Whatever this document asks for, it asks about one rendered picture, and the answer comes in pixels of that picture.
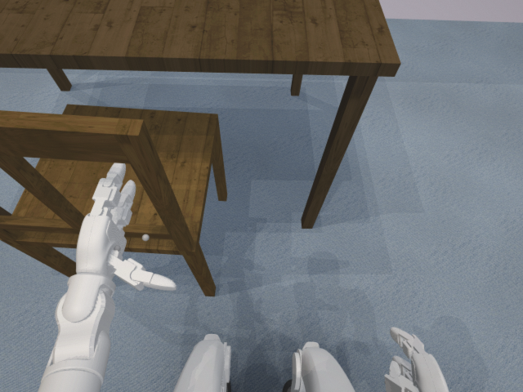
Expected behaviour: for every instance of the robot left thigh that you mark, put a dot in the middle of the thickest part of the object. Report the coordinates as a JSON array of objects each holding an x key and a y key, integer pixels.
[{"x": 207, "y": 369}]

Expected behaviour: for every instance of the robot left hand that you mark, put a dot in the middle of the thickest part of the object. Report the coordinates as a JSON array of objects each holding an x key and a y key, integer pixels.
[{"x": 102, "y": 230}]

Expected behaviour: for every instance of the robot thigh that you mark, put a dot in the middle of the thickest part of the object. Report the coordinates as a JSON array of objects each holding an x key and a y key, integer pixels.
[
  {"x": 316, "y": 370},
  {"x": 207, "y": 369}
]

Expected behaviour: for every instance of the left robot forearm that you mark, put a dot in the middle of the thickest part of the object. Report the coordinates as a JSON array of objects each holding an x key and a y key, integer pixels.
[{"x": 80, "y": 355}]

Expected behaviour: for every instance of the robot right hand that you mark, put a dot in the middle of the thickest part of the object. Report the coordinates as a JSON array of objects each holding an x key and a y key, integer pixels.
[{"x": 422, "y": 375}]

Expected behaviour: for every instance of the robot right thigh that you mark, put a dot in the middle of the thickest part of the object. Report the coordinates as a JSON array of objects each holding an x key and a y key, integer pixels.
[{"x": 316, "y": 370}]

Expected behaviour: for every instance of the table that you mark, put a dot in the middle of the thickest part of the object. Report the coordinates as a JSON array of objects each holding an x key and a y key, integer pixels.
[{"x": 312, "y": 37}]

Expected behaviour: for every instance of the chair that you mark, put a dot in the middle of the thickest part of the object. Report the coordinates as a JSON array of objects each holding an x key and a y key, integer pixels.
[{"x": 168, "y": 155}]

